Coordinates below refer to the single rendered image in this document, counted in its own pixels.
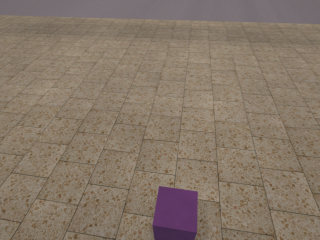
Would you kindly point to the carton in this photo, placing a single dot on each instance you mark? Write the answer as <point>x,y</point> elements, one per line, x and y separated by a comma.
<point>176,214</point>

